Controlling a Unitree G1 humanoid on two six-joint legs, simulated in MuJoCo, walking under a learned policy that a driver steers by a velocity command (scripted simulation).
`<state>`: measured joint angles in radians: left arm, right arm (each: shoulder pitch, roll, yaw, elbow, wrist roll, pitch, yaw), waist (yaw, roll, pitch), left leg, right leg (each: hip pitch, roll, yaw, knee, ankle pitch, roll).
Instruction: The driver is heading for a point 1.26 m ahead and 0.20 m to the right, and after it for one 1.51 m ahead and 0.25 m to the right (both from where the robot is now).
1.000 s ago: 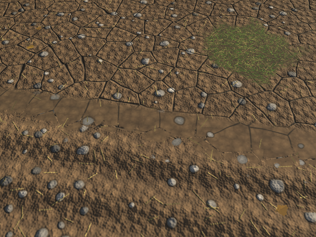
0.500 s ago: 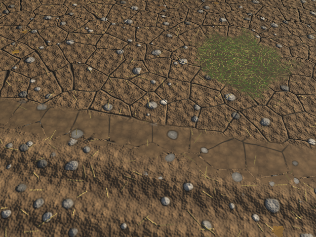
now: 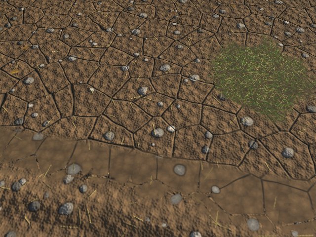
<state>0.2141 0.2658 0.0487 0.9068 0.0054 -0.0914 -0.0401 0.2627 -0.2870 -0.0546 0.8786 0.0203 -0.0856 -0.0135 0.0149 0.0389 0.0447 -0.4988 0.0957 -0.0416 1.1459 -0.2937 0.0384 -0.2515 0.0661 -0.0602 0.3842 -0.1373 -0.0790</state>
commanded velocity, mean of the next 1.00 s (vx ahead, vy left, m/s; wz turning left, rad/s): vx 0.50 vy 0.00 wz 0.00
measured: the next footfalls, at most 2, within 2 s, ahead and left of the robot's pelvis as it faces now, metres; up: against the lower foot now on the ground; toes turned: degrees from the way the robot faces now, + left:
left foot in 0.36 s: +0.40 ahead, +0.15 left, +0.00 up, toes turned +2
right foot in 0.88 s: +0.69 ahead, -0.10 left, +0.00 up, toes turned -3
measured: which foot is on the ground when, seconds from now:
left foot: up 0.00-0.34, down 0.36-0.90, up 0.92-1.00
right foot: down 0.00-0.38, up 0.40-0.86, down 0.88-1.00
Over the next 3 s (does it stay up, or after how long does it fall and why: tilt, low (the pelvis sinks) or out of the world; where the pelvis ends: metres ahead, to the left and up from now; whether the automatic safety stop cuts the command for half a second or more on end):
stays up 1.48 -0.22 -0.01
